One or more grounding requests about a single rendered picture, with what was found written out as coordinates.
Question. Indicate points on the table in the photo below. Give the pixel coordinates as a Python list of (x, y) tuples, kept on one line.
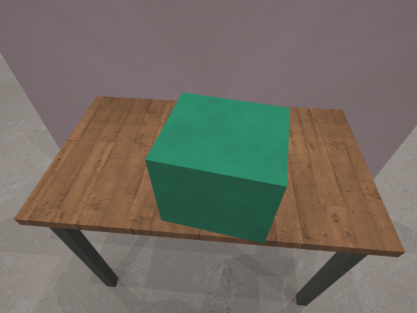
[(99, 181)]

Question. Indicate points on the carton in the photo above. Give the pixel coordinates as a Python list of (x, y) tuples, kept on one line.
[(221, 165)]

